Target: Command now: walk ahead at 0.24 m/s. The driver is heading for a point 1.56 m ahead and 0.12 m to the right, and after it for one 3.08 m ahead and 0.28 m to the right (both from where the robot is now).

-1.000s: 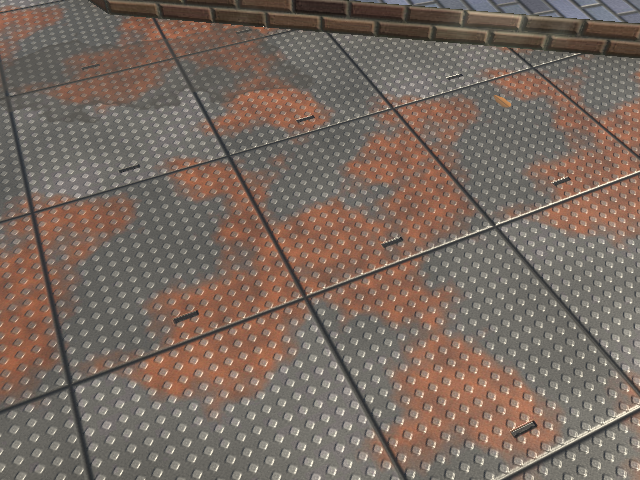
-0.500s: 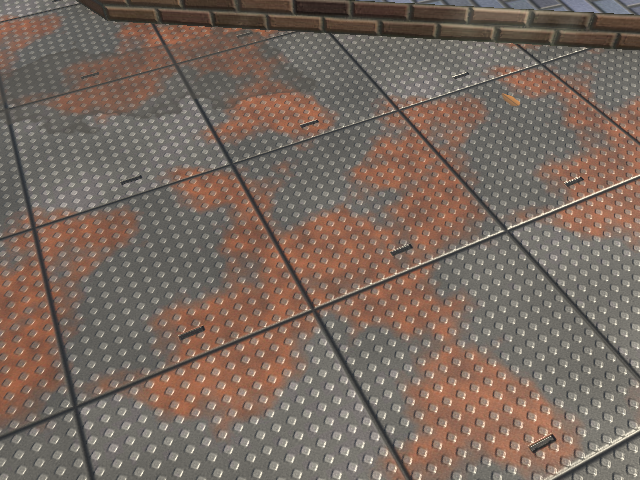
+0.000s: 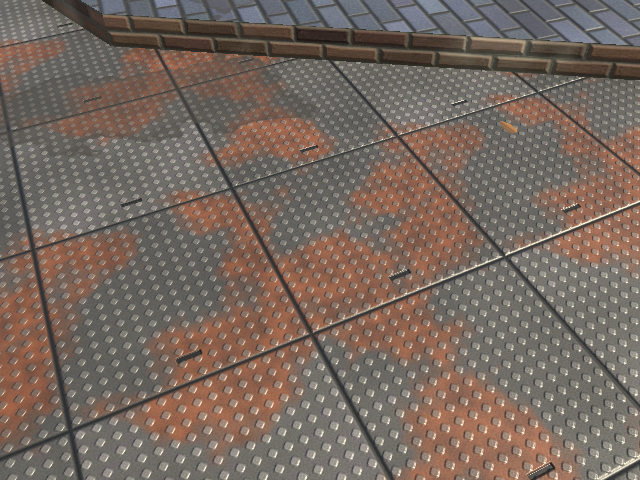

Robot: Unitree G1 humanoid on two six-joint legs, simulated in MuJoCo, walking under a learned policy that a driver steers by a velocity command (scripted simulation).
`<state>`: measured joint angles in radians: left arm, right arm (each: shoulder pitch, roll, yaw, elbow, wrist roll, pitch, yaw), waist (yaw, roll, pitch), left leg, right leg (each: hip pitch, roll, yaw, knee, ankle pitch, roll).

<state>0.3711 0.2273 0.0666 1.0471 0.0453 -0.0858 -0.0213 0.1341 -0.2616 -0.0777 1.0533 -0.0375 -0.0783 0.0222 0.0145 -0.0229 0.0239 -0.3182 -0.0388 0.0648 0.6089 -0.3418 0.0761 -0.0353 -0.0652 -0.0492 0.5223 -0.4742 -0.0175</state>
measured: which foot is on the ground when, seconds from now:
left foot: down 0.00-0.72, up 0.74-1.00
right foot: down 0.00-0.10, up 0.12-0.70, down 0.72-1.00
